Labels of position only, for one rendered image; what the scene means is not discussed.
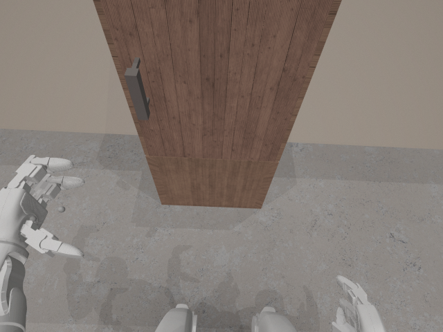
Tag robot left forearm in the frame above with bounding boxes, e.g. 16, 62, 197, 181
0, 241, 29, 332

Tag robot right hand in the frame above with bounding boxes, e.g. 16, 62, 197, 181
332, 275, 386, 332

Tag robot right shin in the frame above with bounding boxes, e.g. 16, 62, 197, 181
261, 306, 275, 312

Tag robot left hand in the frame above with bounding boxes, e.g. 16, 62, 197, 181
0, 155, 85, 259

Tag cupboard door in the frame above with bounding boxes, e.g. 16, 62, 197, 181
100, 0, 334, 162

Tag robot left thigh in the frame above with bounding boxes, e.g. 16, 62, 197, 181
155, 308, 198, 332

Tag handle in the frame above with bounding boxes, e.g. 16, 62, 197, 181
125, 57, 150, 120

